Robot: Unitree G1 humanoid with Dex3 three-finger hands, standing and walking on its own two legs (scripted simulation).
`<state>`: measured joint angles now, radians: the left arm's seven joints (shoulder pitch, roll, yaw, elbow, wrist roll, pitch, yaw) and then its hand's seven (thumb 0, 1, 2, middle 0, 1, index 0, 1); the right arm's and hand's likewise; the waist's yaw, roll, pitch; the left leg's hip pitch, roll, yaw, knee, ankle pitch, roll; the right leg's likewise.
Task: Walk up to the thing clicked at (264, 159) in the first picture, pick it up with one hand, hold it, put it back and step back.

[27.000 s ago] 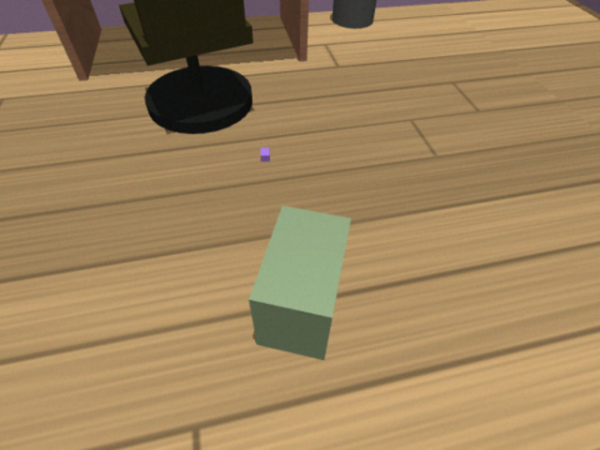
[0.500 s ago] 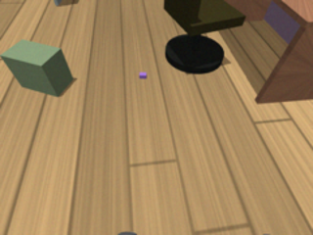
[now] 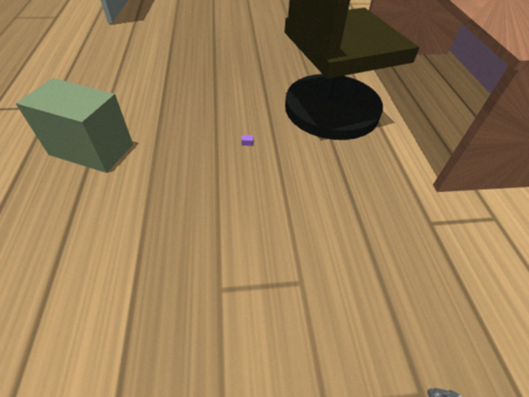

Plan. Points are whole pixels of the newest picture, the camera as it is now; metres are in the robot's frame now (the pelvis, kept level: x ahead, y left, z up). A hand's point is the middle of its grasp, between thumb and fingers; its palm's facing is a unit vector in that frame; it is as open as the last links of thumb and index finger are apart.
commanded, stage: stand
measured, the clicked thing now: (247, 140) +1.49 +0.12 -0.76
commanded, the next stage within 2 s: none
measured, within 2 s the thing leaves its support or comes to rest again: neither
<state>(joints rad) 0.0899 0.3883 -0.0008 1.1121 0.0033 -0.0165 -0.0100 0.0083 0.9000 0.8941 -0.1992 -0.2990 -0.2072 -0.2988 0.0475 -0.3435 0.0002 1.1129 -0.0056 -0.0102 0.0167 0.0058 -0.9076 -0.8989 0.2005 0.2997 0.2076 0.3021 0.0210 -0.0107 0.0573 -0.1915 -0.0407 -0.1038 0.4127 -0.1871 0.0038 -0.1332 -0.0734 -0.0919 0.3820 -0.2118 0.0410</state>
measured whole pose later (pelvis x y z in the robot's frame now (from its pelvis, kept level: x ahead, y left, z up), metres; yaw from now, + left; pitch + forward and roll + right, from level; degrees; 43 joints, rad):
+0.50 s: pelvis +0.01 -0.02 +0.00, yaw -2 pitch -1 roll +0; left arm 0.07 0.34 0.00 1.15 0.01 -0.01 -0.01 0.01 0.90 0.89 -0.20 -0.30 -0.21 -0.30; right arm 0.05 -0.33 0.00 1.16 -0.01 0.00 0.01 0.01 -0.91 -0.90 0.20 0.30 0.21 0.30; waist 0.00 0.00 0.05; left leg -0.14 0.00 -0.08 0.32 -0.17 -0.03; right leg -0.11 -0.03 -0.07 0.32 -0.19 0.01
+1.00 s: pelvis +0.02 -0.03 +0.00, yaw -2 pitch -1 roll +0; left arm 0.08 0.35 0.01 1.14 0.01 -0.01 -0.01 0.01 0.90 0.89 -0.20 -0.30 -0.21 -0.30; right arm 0.07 -0.35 0.00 1.15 -0.01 0.00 0.00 0.01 -0.91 -0.90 0.20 0.30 0.21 0.30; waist 0.00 0.01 0.05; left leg -0.12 0.02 -0.08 0.31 -0.18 -0.04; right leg -0.09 -0.01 -0.07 0.30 -0.20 0.00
